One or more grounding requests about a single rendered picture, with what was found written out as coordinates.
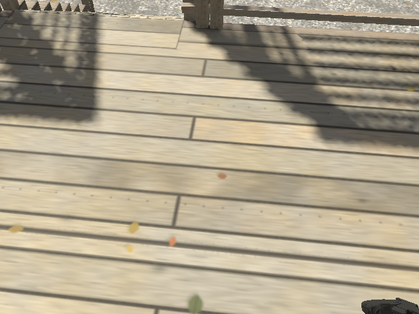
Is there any robot right hand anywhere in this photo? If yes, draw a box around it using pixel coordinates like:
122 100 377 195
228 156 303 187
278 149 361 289
361 298 419 314

